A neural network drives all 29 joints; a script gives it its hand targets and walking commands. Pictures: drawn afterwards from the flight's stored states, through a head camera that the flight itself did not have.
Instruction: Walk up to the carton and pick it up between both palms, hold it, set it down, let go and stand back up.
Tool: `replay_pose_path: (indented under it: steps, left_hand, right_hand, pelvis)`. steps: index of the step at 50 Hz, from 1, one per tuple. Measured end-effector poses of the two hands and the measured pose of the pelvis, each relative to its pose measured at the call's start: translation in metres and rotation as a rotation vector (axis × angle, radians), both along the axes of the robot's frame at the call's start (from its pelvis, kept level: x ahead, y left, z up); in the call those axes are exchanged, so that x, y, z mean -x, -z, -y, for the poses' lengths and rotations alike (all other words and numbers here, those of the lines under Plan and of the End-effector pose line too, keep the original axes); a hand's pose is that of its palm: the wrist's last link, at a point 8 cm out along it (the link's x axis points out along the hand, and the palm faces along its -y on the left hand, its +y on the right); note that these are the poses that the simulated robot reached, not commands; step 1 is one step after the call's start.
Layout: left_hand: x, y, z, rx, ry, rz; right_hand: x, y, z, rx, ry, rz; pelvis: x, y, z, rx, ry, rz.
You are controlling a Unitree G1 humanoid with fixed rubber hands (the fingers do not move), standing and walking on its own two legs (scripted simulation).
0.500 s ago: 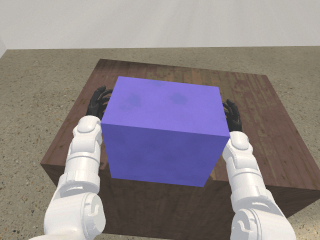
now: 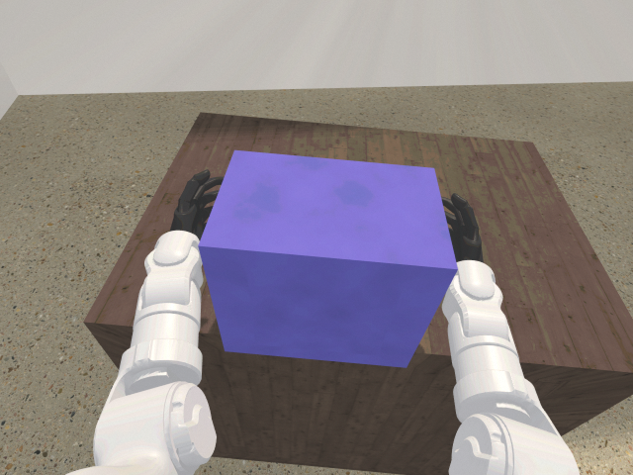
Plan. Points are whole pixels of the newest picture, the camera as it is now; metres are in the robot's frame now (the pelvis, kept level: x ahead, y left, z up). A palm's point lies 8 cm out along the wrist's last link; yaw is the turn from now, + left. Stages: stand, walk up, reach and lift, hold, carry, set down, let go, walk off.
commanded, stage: set down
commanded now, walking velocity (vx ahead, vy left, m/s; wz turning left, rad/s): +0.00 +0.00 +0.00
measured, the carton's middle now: (324, 264) +0.39 +0.03 +0.06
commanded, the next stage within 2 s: none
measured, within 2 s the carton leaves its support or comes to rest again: neither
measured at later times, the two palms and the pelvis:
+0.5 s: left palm (193, 236) +0.40 +0.21 +0.08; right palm (458, 268) +0.39 -0.15 +0.07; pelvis -0.01 +0.00 +0.00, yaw -1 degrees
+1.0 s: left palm (162, 194) +0.41 +0.25 +0.14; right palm (533, 226) +0.40 -0.22 +0.15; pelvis +0.00 -0.02 -0.01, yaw -1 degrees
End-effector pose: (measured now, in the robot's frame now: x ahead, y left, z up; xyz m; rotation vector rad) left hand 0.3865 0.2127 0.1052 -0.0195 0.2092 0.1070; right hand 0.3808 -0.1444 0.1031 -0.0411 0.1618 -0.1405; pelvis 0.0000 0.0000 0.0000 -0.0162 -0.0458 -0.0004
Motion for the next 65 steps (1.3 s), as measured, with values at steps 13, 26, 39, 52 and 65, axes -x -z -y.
replay_pose_path:
  steps: [13, 26, 39, 52, 65]
  left_hand:
    - [0.000, 0.000, 0.000, 0.001, 0.001, -0.002]
    - [-0.013, 0.027, -0.002, -0.066, -0.043, -0.090]
    - [-0.023, 0.025, -0.016, -0.031, -0.034, -0.075]
    - [-0.021, -0.049, -0.031, -0.031, -0.005, -0.033]
    - [-0.012, -0.048, -0.014, -0.024, -0.017, -0.132]
  right_hand:
    - [0.000, 0.001, 0.000, -0.002, -0.001, 0.014]
    - [-0.010, 0.039, 0.007, -0.013, -0.007, -0.153]
    - [-0.032, 0.013, 0.045, -0.046, 0.037, -0.081]
    - [-0.019, -0.049, 0.079, -0.060, 0.038, -0.082]
    - [-0.012, -0.051, 0.061, -0.060, -0.004, -0.144]
  pelvis:
    - [0.002, 0.000, 0.001, -0.003, 0.004, 0.008]
    - [0.006, 0.004, 0.002, 0.004, 0.026, -0.112]
    - [-0.007, 0.010, 0.006, 0.015, 0.024, -0.209]
    - [0.008, 0.006, 0.017, 0.004, 0.010, -0.132]
    - [0.018, 0.005, 0.024, -0.004, 0.002, -0.129]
